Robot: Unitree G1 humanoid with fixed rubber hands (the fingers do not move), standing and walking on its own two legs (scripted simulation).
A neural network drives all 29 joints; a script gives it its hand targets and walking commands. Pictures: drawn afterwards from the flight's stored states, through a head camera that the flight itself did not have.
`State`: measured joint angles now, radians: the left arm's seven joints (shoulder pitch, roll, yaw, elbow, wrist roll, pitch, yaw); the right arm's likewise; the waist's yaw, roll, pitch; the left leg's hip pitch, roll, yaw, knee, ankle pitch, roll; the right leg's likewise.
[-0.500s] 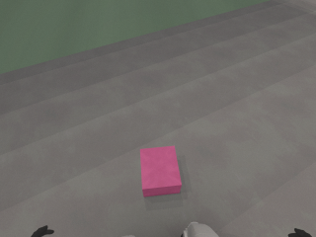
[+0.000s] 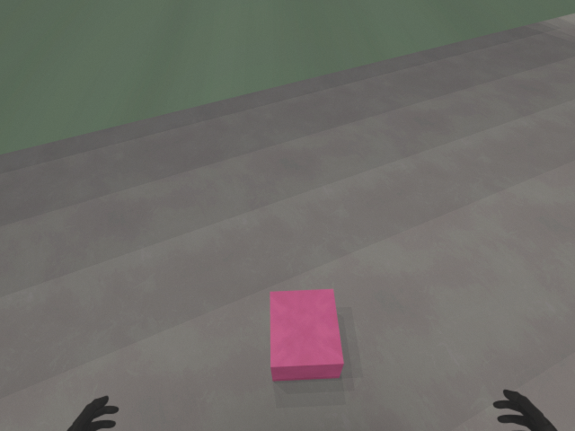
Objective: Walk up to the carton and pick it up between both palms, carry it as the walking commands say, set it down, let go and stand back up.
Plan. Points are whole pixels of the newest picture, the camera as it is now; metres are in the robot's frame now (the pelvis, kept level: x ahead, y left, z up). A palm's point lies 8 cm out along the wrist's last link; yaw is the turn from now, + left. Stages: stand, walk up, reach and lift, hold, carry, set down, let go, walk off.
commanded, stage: walk up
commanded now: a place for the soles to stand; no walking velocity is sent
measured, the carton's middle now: (303, 333) +0.53 -0.03 -0.69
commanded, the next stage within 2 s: reach and lift in 2.00 s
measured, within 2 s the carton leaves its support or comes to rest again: neither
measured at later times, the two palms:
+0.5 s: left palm out of the picture +0.13 +0.25 -0.09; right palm out of the picture +0.09 -0.43 -0.09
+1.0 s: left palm (121, 429) +0.15 +0.25 -0.07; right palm (543, 353) +0.24 -0.37 -0.08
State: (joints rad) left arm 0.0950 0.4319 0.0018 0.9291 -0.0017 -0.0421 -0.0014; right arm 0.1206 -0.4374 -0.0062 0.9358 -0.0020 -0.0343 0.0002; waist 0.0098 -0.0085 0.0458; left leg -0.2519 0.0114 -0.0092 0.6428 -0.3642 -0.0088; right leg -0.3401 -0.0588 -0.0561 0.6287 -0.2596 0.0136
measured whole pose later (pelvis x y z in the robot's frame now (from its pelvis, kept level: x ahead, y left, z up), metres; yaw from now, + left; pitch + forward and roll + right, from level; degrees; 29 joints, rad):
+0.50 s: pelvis +0.04 -0.08 +0.00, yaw +4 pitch -2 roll +0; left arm 0.15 0.43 0.07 0.83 0.03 0.00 -0.03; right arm 0.31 -0.49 -0.06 0.90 -0.01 -0.03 -0.03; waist -0.01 0.01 0.12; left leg -0.39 0.02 -0.04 0.93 -0.50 0.02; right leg -0.36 -0.04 -0.08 0.65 -0.25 -0.03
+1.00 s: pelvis +0.07 -0.08 +0.01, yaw +7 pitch -2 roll +0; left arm 0.08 0.42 0.00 0.96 0.00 -0.04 0.00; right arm 0.07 -0.42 -0.01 0.98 0.00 -0.01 0.01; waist 0.02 0.00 0.05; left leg -0.19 -0.02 -0.02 0.48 -0.25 0.01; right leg -0.22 -0.05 -0.12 0.48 -0.23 0.00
